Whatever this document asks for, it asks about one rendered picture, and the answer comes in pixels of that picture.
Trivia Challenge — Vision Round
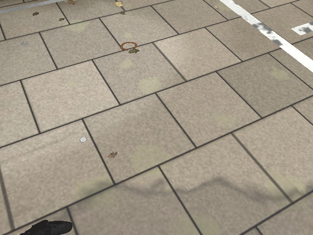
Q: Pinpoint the left robot hand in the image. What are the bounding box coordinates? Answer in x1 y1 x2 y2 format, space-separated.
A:
20 219 72 235

